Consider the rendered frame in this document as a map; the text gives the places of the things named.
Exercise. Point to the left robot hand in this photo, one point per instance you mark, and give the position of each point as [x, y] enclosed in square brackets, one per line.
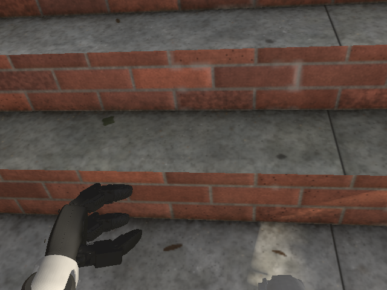
[73, 228]

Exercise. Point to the robot right thigh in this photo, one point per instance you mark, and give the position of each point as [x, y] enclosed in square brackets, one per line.
[281, 282]

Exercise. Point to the robot left forearm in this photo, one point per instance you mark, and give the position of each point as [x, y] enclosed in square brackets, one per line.
[53, 272]

